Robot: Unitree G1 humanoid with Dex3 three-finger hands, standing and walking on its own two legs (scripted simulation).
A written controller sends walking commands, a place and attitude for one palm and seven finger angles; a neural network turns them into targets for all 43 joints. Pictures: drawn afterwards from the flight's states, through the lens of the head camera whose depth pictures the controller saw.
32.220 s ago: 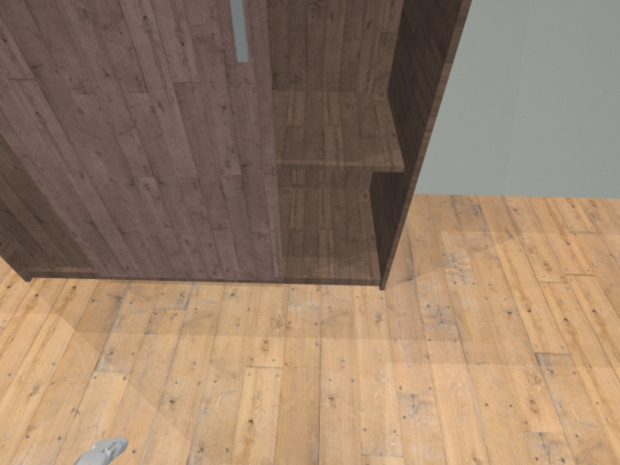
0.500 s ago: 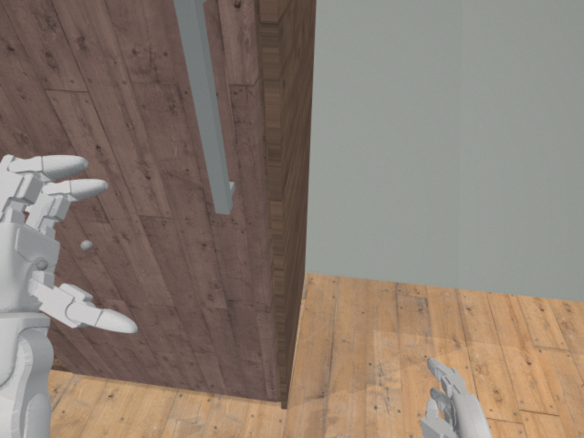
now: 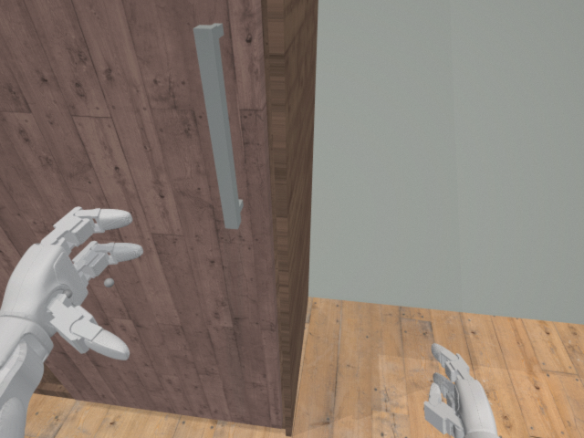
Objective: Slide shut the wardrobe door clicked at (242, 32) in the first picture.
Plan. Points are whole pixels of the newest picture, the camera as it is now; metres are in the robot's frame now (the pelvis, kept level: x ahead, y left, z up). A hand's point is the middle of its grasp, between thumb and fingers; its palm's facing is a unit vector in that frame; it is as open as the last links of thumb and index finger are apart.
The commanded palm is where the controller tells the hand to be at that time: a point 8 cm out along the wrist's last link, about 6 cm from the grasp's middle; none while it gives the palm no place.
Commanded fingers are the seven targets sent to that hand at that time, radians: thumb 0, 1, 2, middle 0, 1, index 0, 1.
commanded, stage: draw the hand back to the body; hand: left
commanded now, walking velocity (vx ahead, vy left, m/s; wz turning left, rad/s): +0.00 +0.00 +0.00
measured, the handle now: (225, 137) +0.39 +0.15 +0.27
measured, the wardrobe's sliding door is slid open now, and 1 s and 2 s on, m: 0.01 0.01 0.01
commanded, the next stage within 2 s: step back with the hand held close in 1.08 s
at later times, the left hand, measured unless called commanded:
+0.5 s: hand (100, 293) +0.20 +0.25 +0.17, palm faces +0.43 -0.83 -0.34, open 10.8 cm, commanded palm +0.14 +0.29 +0.19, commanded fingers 0.00 0.57 0.74 -0.21 -0.49 -0.21 -0.49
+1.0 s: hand (90, 293) +0.20 +0.26 +0.17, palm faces +0.46 -0.82 -0.36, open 7.5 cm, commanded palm +0.15 +0.30 +0.18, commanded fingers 0.00 0.90 0.90 -0.20 -0.30 -0.20 -0.30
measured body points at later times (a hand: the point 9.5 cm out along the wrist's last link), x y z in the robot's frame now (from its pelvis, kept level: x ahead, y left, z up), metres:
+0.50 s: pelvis -0.01 +0.00 +0.01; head -0.04 -0.02 +0.45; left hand +0.17 +0.29 +0.19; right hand +0.16 -0.23 -0.08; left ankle -0.01 +0.09 -0.73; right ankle +0.01 -0.11 -0.73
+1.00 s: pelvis +0.00 +0.00 +0.01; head -0.03 -0.02 +0.46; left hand +0.17 +0.30 +0.19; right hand +0.20 -0.21 -0.07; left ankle -0.01 +0.09 -0.73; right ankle +0.01 -0.11 -0.73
